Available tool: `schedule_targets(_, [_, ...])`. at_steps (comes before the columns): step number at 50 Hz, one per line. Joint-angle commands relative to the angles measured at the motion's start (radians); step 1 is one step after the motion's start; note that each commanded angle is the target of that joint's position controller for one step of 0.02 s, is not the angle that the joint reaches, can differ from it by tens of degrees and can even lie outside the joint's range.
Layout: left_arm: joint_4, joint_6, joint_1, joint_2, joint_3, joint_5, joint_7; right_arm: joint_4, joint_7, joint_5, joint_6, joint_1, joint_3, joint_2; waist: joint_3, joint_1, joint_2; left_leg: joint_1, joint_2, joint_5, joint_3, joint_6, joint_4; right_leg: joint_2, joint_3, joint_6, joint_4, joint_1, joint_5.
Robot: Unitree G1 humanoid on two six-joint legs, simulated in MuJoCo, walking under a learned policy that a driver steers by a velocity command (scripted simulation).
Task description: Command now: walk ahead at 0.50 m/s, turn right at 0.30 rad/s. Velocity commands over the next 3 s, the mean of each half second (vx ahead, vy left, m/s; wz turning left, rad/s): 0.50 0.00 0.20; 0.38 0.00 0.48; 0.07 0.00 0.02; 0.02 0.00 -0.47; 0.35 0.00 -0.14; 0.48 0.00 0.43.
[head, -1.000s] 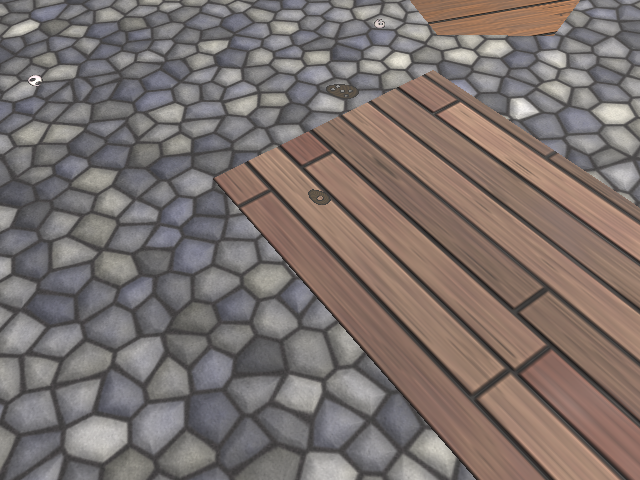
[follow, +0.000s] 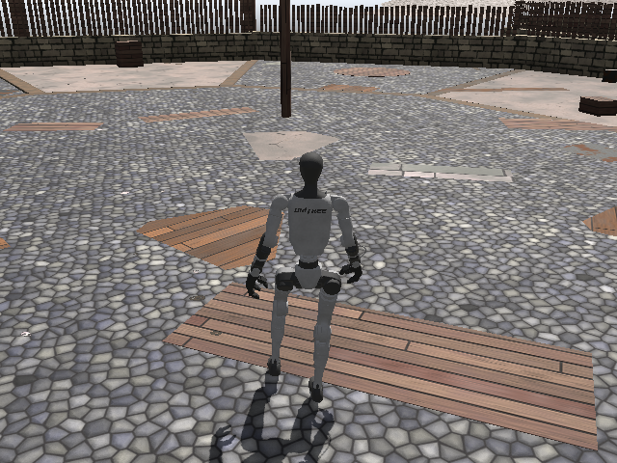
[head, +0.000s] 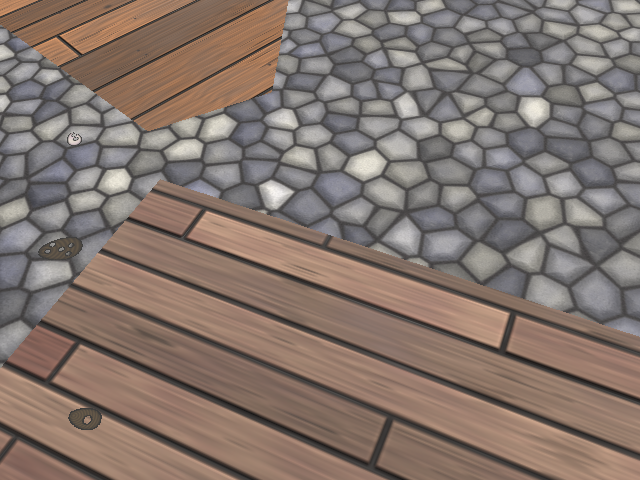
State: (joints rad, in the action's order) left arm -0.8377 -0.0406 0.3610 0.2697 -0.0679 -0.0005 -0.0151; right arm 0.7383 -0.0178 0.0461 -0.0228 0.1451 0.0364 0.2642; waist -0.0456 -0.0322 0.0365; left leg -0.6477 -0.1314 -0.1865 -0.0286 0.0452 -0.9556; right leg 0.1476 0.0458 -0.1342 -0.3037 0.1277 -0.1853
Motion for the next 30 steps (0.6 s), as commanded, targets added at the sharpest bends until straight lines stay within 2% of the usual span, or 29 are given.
schedule_targets(1, [0.039, -0.025, 0.046, 0.123, -0.024, 0.003, 0.004, -0.053, -0.006, -0.003, -0.005, -0.033, 0.011, 0.059, 0.013, -0.007, -0.087, -0.029, 0.013, 0.140, 0.039, -0.003, 0.128, -0.261, 0.178, -0.091, 0.129, -0.050, 0.328])
schedule_targets(5, [0.014, -0.036, 0.102, 0.128, -0.016, -0.009, 0.010, -0.081, -0.016, -0.017, -0.012, -0.141, 0.005, 0.060, -0.006, -0.053, -0.090, -0.051, 0.034, 0.207, 0.066, -0.045, 0.253, -0.289, 0.132, -0.058, 0.126, -0.169, 0.417])
schedule_targets(8, [-0.006, -0.037, 0.118, 0.132, -0.010, -0.023, 0.020, -0.100, -0.025, -0.021, -0.018, -0.186, 0.003, 0.064, -0.039, -0.058, -0.095, -0.038, 0.062, 0.162, 0.079, -0.086, 0.329, -0.326, 0.101, -0.055, 0.124, -0.233, 0.455])
schedule_targets(10, [-0.012, -0.037, 0.089, 0.142, -0.009, -0.030, 0.029, -0.093, -0.029, -0.023, -0.021, -0.150, 0.006, 0.071, -0.041, -0.024, -0.099, 0.046, 0.099, 0.093, 0.088, -0.123, 0.376, -0.343, 0.059, -0.036, 0.086, -0.246, 0.599])
schedule_targets(11, [-0.013, -0.039, 0.069, 0.151, -0.009, -0.032, 0.033, -0.078, -0.024, -0.024, -0.021, -0.101, 0.011, 0.078, -0.017, 0.001, -0.106, 0.130, 0.136, 0.050, 0.105, -0.144, 0.390, -0.341, 0.032, -0.022, 0.027, -0.246, 0.766])
schedule_targets(12, [-0.017, -0.038, 0.060, 0.161, -0.010, -0.037, 0.035, -0.051, -0.017, -0.025, -0.022, -0.018, 0.020, 0.094, 0.031, 0.036, -0.111, 0.229, 0.178, 0.008, 0.119, -0.164, 0.399, -0.336, 0.008, -0.009, -0.082, -0.258, 0.922])
schedule_targets(13, [-0.019, -0.034, 0.048, 0.168, -0.009, -0.038, 0.035, -0.006, -0.008, -0.020, -0.027, 0.117, 0.031, 0.108, 0.103, 0.097, -0.094, 0.374, 0.216, 0.015, 0.137, -0.188, 0.453, -0.312, -0.028, 0.006, -0.262, -0.244, 0.987])
schedule_targets(14, [-0.006, -0.036, 0.039, 0.162, -0.003, -0.032, 0.037, 0.033, 0.002, -0.005, -0.034, 0.271, 0.045, 0.143, 0.187, 0.165, -0.069, 0.611, 0.139, 0.026, 0.036, -0.235, 0.475, -0.288, -0.056, 0.024, -0.494, -0.088, 0.816])
schedule_targets(15, [0.039, -0.043, 0.103, 0.093, 0.014, 0.003, 0.028, 0.039, 0.010, 0.011, -0.033, 0.374, 0.085, 0.275, 0.310, 0.150, 0.145, 0.900, -0.143, -0.026, -0.441, -0.386, 0.504, -0.137, -0.130, 0.084, -0.921, 0.261, 0.333])
schedule_targets(16, [0.044, -0.048, 0.075, 0.122, 0.008, -0.027, 0.023, 0.047, -0.005, -0.032, -0.023, 0.315, 0.077, 0.235, 0.324, 0.112, 0.146, 0.926, -0.219, 0.051, -0.748, -0.431, 0.648, -0.040, -0.023, 0.085, -1.066, 0.454, -0.285])
schedule_targets(17, [0.065, -0.051, 0.005, 0.124, 0.011, -0.038, 0.018, 0.035, -0.009, -0.050, -0.020, 0.228, 0.073, 0.212, 0.177, 0.081, 0.061, 0.802, -0.190, -0.025, -0.608, -0.412, 0.655, -0.120, 0.043, 0.080, -1.076, 0.525, -0.217])
schedule_targets(18, [0.078, -0.060, -0.047, 0.125, 0.016, -0.035, 0.012, 0.024, -0.011, -0.046, -0.018, 0.177, 0.062, 0.162, 0.093, 0.072, -0.014, 0.674, -0.157, 0.005, -0.501, -0.387, 0.685, -0.163, 0.032, 0.083, -1.018, 0.523, -0.153])
schedule_targets(19, [0.085, -0.056, -0.067, 0.115, 0.017, -0.035, 0.008, 0.028, -0.008, -0.041, -0.018, 0.158, 0.053, 0.136, 0.034, 0.047, -0.041, 0.574, -0.108, 0.058, -0.426, -0.356, 0.712, -0.193, 0.027, 0.088, -0.945, 0.497, -0.138])
schedule_targets(20, [0.090, -0.039, -0.069, 0.107, 0.020, -0.047, 0.007, 0.037, -0.005, -0.045, -0.020, 0.142, 0.044, 0.112, 0.009, 0.017, -0.051, 0.497, -0.045, 0.097, -0.354, -0.308, 0.737, -0.214, 0.023, 0.099, -0.889, 0.450, -0.121])
schedule_targets(21, [0.088, -0.021, -0.031, 0.093, 0.025, -0.050, 0.003, 0.037, -0.003, -0.045, -0.026, 0.145, 0.047, 0.131, 0.027, -0.001, 0.005, 0.465, -0.041, 0.156, -0.328, -0.321, 0.746, -0.218, 0.013, 0.117, -0.852, 0.414, -0.124])
schedule_targets(22, [0.089, -0.009, -0.035, 0.089, 0.029, -0.054, 0.003, 0.045, -0.004, -0.046, -0.033, 0.163, 0.050, 0.132, 0.027, 0.000, 0.006, 0.449, -0.026, 0.217, -0.309, -0.330, 0.753, -0.222, 0.001, 0.132, -0.829, 0.411, -0.125])
schedule_targets(24, [0.106, 0.000, -0.081, 0.080, 0.032, -0.052, 0.002, 0.054, -0.001, -0.048, -0.039, 0.187, 0.057, 0.151, 0.024, 0.006, -0.002, 0.426, 0.005, 0.208, -0.270, -0.330, 0.775, -0.229, -0.019, 0.160, -0.752, 0.433, -0.077])
schedule_targets(26, [0.142, 0.001, -0.183, 0.078, 0.034, -0.050, -0.001, 0.063, 0.003, -0.049, -0.038, 0.226, 0.060, 0.159, -0.004, 0.033, -0.002, 0.438, 0.025, 0.221, -0.262, -0.316, 0.791, -0.235, -0.032, 0.184, -0.640, 0.491, 0.009])
schedule_targets(30, [0.185, -0.001, -0.319, 0.066, 0.041, -0.041, -0.006, 0.076, 0.007, -0.052, -0.033, 0.299, 0.068, 0.165, 0.010, 0.092, 0.016, 0.527, 0.050, 0.272, -0.267, -0.268, 0.750, -0.213, -0.035, 0.197, -0.460, 0.521, 0.155])
